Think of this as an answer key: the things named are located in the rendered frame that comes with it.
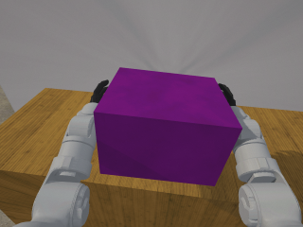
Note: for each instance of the left robot upper arm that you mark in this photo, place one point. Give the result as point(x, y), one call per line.
point(60, 204)

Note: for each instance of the pedestal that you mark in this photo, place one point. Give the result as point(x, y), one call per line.
point(32, 137)

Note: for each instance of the robot right forearm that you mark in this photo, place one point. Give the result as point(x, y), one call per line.
point(254, 161)

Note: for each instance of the robot left hand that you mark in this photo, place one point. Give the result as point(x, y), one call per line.
point(99, 91)

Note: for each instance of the right robot upper arm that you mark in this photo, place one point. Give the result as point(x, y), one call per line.
point(268, 205)

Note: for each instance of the carton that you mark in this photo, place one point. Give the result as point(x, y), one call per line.
point(165, 127)

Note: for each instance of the robot left forearm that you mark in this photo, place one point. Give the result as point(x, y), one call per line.
point(73, 163)

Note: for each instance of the robot right hand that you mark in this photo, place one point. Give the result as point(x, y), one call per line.
point(228, 95)

